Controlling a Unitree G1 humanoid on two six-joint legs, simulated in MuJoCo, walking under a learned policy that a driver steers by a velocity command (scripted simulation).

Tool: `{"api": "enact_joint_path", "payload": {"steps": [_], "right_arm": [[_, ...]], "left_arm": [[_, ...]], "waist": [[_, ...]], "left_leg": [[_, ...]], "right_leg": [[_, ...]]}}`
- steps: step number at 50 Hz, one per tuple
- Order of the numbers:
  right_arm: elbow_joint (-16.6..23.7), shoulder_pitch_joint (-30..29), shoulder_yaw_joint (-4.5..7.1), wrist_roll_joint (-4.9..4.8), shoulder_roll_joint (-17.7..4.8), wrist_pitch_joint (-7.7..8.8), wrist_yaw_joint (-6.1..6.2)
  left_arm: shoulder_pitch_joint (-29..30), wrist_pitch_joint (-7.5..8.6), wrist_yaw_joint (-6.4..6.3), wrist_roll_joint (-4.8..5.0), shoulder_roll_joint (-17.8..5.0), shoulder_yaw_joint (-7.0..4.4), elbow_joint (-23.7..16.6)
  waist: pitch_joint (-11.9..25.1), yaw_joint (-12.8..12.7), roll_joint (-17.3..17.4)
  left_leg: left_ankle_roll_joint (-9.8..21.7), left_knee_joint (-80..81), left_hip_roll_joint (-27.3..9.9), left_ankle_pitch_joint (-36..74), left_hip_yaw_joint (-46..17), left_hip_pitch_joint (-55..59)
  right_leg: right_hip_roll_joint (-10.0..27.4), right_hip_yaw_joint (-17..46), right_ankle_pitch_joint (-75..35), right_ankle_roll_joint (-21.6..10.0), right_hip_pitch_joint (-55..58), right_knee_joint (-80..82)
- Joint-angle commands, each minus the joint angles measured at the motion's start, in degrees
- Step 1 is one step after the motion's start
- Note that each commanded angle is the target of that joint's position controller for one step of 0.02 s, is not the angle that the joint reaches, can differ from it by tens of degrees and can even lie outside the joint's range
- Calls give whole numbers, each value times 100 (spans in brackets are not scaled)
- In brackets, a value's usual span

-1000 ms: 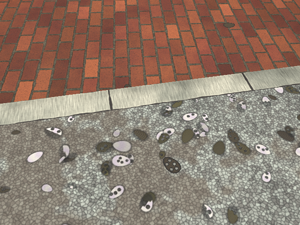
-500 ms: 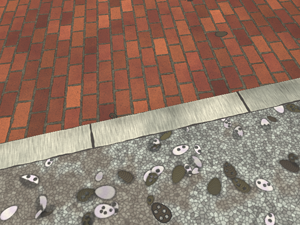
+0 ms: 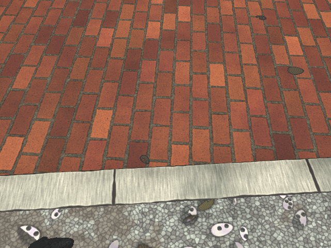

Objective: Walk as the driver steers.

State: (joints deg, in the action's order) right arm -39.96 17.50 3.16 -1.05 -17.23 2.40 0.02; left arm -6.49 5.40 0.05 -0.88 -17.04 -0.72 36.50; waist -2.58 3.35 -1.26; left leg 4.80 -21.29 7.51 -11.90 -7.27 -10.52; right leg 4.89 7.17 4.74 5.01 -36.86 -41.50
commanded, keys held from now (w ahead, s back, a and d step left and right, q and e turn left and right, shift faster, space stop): w+q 0.40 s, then w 0.22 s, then w+e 0.38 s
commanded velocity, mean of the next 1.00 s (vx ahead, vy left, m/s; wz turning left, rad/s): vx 0.50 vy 0.00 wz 0.24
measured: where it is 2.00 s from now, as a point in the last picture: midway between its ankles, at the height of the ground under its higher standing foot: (148, 135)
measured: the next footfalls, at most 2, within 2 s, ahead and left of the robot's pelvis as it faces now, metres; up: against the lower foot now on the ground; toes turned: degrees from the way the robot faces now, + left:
right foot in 0.14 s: +0.24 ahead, -0.17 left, +0.00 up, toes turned +7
left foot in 0.66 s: +0.48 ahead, +0.17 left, +0.00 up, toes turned +22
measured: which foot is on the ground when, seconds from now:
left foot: down 0.00-0.14, up 0.16-0.64, down 0.66-1.00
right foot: up 0.00-0.12, down 0.14-0.70, up 0.72-1.00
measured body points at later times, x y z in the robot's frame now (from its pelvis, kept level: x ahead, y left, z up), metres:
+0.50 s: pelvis +0.27 -0.05 +0.00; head +0.29 -0.05 +0.45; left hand +0.16 +0.17 -0.13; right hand +0.55 -0.18 -0.09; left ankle +0.40 +0.14 -0.68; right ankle +0.20 -0.17 -0.74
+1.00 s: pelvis +0.54 +0.07 +0.00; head +0.55 +0.07 +0.45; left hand +0.66 +0.32 -0.11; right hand +0.56 -0.17 -0.14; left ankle +0.45 +0.15 -0.74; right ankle +0.73 -0.04 -0.68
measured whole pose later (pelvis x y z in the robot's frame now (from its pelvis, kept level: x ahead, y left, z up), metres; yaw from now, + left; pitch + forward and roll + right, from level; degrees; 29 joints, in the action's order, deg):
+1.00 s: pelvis +0.54 +0.07 +0.00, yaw +12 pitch +1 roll +2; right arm -52.8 27.2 1.2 5.5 -11.1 5.7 -0.8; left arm -7.6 4.6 5.6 -3.8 -13.7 -0.6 46.8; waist 1.4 3.6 -2.2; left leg 1.0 -13.2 1.0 -13.9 10.2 -0.7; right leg 5.8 0.4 -0.1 -3.2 -40.3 -46.5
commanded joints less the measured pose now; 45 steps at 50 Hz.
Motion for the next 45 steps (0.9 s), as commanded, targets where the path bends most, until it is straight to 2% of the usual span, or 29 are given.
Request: {"api": "enact_joint_path", "payload": {"steps": [1, 2, 3, 4, 5, 6, 7, 8, 9, 10, 11, 12, 13, 14, 16, 18, 21, 28, 31, 33, 34, 35, 36, 37, 38, 39, 41, 43, 45], "right_arm": [[288, 90, 294, -57, -1000, 2, 69], [269, 139, 290, -74, -969, -17, 74], [200, 66, 67, 833, -673, 270, -408], [247, -75, 127, 730, -633, 385, -589], [267, -187, 113, 572, -682, 442, -645], [254, -197, 118, 482, -707, 493, -653], [269, -198, 60, 494, -495, 565, -601], [238, 1016, -194, 664, 410, 665, -510], [329, 565, -159, 573, 38, 653, -606], [274, -121, -43, 540, -323, 611, -505], [150, -164, -44, 481, -319, 568, -345], [63, -58, -78, 523, -244, 519, -282], [116, -265, -143, 624, -82, 491, -304], [148, -442, -170, 624, 8, 453, -367], [139, -712, -180, 487, 60, 422, -483], [144, -932, -214, 444, 118, 412, -593], [181, -1164, -270, 409, 249, 330, -681], [508, -1960, -183, 444, 45, 136, -523], [617, -2084, -88, 413, -75, 142, -442], [486, -1396, 71, 272, -432, 206, -339], [153, -261, 151, 285, -657, 239, -257], [-210, 1349, 177, 287, -757, 175, -175], [-626, 2339, 181, 518, -636, 200, -92], [-820, 1984, 301, 556, -870, 310, -48], [-769, 1241, 247, 415, -608, 345, -22], [-701, 723, 77, 316, -166, 347, -6], [-533, 59, -124, 343, 385, 345, -7], [-497, -104, -111, 396, 308, 433, 13], [-561, -70, -95, 549, 169, 504, 32]], "left_arm": [[361, 90, 23, 98, -442, -124, -393], [390, 111, 34, 123, -527, -165, -409], [-65, -92, 207, -499, 4, 213, -212], [-15, -183, 227, -456, -281, 118, -248], [-45, -181, 172, -311, -571, 43, -265], [-457, -84, 89, -151, -846, -74, -183], [-1409, 64, 12, -134, -1118, -188, 83], [-2242, 145, 1, -101, -1343, -177, 214], [-2493, 90, 17, -197, -1085, -62, 239], [-2142, 114, 32, -141, -810, -44, 289], [-1560, 98, 53, -91, -469, 74, 215], [-1347, 79, 26, -102, -81, 202, 211], [-1310, 77, -51, -114, 75, 246, 279], [-1192, 85, -134, -145, 89, 232, 279], [-1230, 152, -192, -221, -114, 120, 371], [-1434, 190, -159, -336, -334, 18, 514], [-1767, 173, -38, -381, -375, -12, 767], [-2320, 146, 231, -352, -432, -27, 1423], [-2431, 70, 236, -334, -703, -122, 1628], [-2374, 86, 270, -413, -910, -186, 1673], [-2761, 139, 289, -518, -497, -70, 1609], [-3063, 201, 472, -620, -40, 165, 1454], [-1815, 155, 633, -312, -147, 40, 1367], [-1068, 193, 605, -181, -160, -47, 1130], [-964, 210, 481, -292, -296, -105, 1131], [-1122, 189, 393, -427, -176, -83, 1126], [-1334, 47, 380, -454, 360, 47, 1158], [-1249, -9, 436, -370, 441, 45, 1109], [-919, -19, 489, -324, 402, 49, 1015]], "waist": [[364, 62, 585], [387, 48, 638], [376, -191, 1008], [177, -296, 781], [250, -500, 548], [455, -729, 407], [1028, -1041, -71], [2650, -666, -1693], [2232, -1052, -1592], [913, -1074, -690], [542, -823, -508], [639, -651, -533], [533, -579, -445], [578, -541, -386], [473, -601, -338], [343, -675, -253], [145, -719, -189], [-263, -765, -311], [-231, -582, -441], [334, -123, -422], [1610, 24, 99], [2935, 584, 1125], [2136, 1077, 723], [689, 847, 724], [282, 478, 753], [316, 74, 675], [291, -449, 550], [188, -587, 502], [109, -567, 403]], "left_leg": [[765, 464, -1122, 602, -972, -753], [703, 306, -1188, 359, -1179, -563], [760, 298, -1398, 212, -1251, -641], [693, 135, -1566, 245, -1498, -757], [553, -121, -1456, 386, -1552, -873], [412, -586, -1218, 919, -1560, -1054], [62, -1816, -686, 1079, -1231, -1446], [-440, -3579, 367, -1581, -494, -2575], [-543, -5106, 208, -2289, -345, -4267], [-463, -5789, -277, -1487, -233, -4916], [-399, -5759, -689, -752, -33, -4631], [-367, -5279, -999, -237, -27, -4014], [-384, -5030, -1164, -97, 46, -3598], [-434, -4793, -1226, -219, 136, -3399], [-535, -4162, -1303, -71, 291, -3416], [-587, -3490, -1336, 539, 491, -3472], [-484, -2649, -1282, 1355, 666, -3224], [-108, -1512, -977, 1280, 802, -2916], [73, -1133, -634, 591, 1105, -2177], [444, -1144, -342, 1206, 1196, -4], [1112, -2052, -877, 2522, 608, 2715], [2266, -995, -2594, 1849, -1970, 4945], [1869, -75, -2841, 1484, -2678, 4383], [1264, 224, -2651, 821, -1833, 2889], [1115, 494, -2503, 490, -1167, 1663], [1057, 682, -2413, 690, -733, 868], [955, 1138, -2416, 1018, -222, -224], [902, 1526, -2333, 1011, 234, -454], [811, 1650, -2229, 1406, 794, -454]], "right_leg": [[-496, -365, -822, 57, 1306, 799], [-498, -263, -734, 10, 1351, 995], [-280, -209, -498, -145, 1389, 689], [-159, -218, -208, -289, 1568, 718], [-188, -344, -228, -431, 2006, 887], [-280, -503, -210, -643, 2791, 982], [97, -125, -324, -1170, 4035, 1002], [1596, 2018, -1676, -2867, 6415, 1181], [2016, 3837, 451, -2902, 6509, 2140], [1823, 3269, 2009, -2276, 5323, 2381], [1623, 2417, 2397, -1976, 4278, 2563], [1433, 1813, 1645, -1887, 3732, 2781], [1304, 1376, 911, -1817, 3375, 2966], [1225, 1025, 508, -1772, 3325, 3118], [1104, 295, 1, -1774, 3378, 3336], [1082, -284, -736, -1877, 3445, 3481], [1039, -944, -1460, -1871, 3343, 3505], [1145, -1279, -1732, -1699, 4151, 3285], [1222, -1446, -3260, -1618, 4518, 2782], [892, -1754, -4715, -1324, 3587, 1591], [477, -1815, -3727, -941, 2020, 64], [-362, -1499, 283, -577, 243, -1644], [-685, -685, 2561, -693, -539, -3070], [-276, -306, 2234, -847, -1039, -3478], [55, -315, 1923, -931, -713, -3273], [220, -300, 1708, -1019, -224, -3043], [334, -268, 1546, -1031, 504, -2817], [301, -380, 1138, -998, 403, -2394], [347, -480, 253, -902, 247, -1552]]}}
